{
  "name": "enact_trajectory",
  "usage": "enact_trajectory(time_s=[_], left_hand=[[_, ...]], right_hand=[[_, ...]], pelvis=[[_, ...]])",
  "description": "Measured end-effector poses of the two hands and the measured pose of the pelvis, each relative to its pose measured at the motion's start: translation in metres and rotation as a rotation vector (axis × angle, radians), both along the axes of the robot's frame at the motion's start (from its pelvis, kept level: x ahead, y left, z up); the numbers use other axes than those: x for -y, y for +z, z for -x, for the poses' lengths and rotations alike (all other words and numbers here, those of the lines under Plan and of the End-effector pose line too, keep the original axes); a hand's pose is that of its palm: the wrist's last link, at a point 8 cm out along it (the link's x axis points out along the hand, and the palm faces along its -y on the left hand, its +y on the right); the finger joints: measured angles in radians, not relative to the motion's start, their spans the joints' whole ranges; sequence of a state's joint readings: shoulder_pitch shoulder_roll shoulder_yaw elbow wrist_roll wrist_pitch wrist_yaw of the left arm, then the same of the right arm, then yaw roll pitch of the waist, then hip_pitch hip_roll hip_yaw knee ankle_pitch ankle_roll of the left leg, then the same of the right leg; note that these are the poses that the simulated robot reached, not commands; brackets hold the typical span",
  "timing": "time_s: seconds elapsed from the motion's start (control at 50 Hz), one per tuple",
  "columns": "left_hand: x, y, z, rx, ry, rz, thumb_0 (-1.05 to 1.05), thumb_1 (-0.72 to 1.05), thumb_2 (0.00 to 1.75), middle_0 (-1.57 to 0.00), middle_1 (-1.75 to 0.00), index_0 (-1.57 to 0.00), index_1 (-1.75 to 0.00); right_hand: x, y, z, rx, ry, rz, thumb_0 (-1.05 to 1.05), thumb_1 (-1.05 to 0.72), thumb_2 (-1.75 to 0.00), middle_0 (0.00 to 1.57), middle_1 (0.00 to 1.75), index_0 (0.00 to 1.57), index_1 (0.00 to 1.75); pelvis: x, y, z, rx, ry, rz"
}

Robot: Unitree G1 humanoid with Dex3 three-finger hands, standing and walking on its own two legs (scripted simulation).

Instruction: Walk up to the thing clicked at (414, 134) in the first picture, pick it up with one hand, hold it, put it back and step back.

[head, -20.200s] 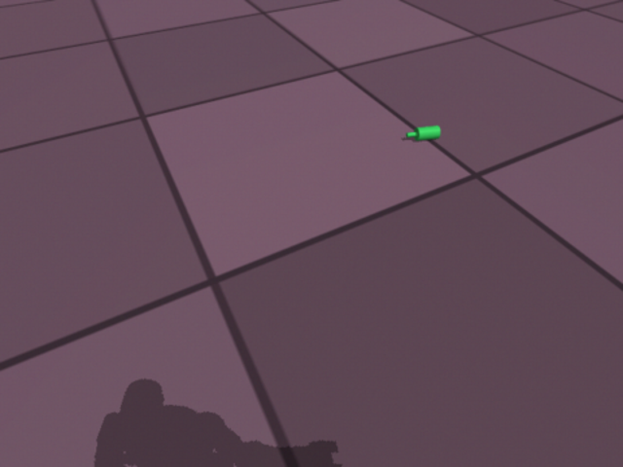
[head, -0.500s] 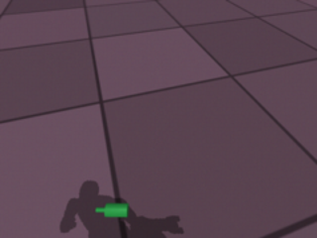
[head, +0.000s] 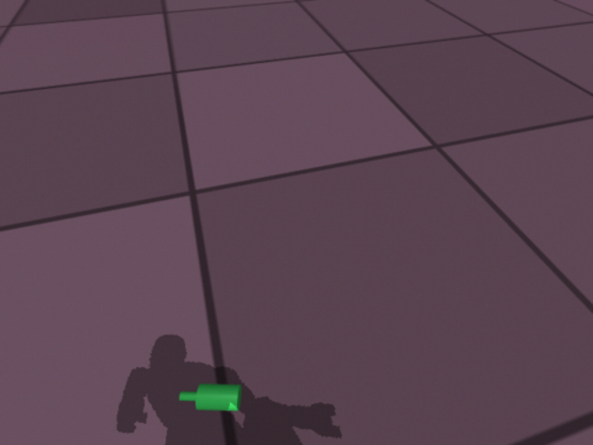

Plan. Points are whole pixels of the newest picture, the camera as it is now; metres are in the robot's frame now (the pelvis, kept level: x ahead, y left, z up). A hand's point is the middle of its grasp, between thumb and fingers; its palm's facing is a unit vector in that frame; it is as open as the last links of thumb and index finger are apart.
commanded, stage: walk up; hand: left
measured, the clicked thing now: (210, 396) +0.42 +0.28 -0.74
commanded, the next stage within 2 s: stand in 0.52 s
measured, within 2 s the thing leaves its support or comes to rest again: neither
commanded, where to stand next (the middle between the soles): +0.04 +0.01 m, yaw +0 degrees
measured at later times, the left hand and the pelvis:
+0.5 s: hand out of the picture +0.09 +0.26 -0.15, palm faces -0.01 -0.94 -0.35, open 7.3 cm; pelvis +0.01 +0.00 +0.00, yaw +0 degrees
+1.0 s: hand out of the picture +0.07 +0.25 -0.15, palm faces -0.04 -0.94 -0.35, open 7.3 cm; pelvis -0.01 -0.01 +0.00, yaw +0 degrees
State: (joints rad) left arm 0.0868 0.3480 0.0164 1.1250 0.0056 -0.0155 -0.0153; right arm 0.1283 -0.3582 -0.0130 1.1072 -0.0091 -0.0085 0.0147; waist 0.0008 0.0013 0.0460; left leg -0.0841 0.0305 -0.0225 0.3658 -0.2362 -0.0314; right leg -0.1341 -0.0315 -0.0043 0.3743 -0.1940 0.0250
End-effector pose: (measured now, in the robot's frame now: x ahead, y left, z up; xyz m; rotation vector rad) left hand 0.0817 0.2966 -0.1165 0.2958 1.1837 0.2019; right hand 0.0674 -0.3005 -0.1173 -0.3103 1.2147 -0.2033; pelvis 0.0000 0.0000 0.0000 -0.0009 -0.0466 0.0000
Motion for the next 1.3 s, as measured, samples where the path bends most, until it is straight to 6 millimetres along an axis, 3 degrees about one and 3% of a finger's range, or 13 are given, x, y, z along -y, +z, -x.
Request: enact_trajectory(time_s=[0.46, 0.74, 1.3], left_hand=[[-0.006, 0.003, -0.001, -0.027, 0.001, -0.019, 0.00, 0.91, 0.90, -0.20, -0.30, -0.21, -0.30], [-0.001, 0.001, 0.004, -0.037, -0.015, -0.011, 0.00, 0.91, 0.90, -0.20, -0.30, -0.21, -0.30], [0.006, 0.003, 0.026, -0.058, -0.021, -0.023, 0.00, 0.91, 0.90, -0.20, -0.30, -0.21, -0.30]], right_hand=[[-0.009, -0.004, -0.006, -0.006, -0.013, -0.023, 0.00, -0.90, -0.90, 0.20, 0.30, 0.20, 0.30], [-0.003, 0.000, -0.004, -0.007, -0.007, -0.008, 0.00, -0.90, -0.90, 0.20, 0.30, 0.20, 0.30], [0.007, -0.005, 0.024, -0.046, -0.019, -0.018, 0.00, -0.90, -0.90, 0.20, 0.30, 0.20, 0.30]], pelvis=[[-0.003, 0.001, -0.005, -0.002, -0.003, -0.001], [0.000, 0.003, 0.001, -0.005, -0.005, -0.005], [0.010, 0.002, 0.011, -0.003, -0.005, -0.005]])
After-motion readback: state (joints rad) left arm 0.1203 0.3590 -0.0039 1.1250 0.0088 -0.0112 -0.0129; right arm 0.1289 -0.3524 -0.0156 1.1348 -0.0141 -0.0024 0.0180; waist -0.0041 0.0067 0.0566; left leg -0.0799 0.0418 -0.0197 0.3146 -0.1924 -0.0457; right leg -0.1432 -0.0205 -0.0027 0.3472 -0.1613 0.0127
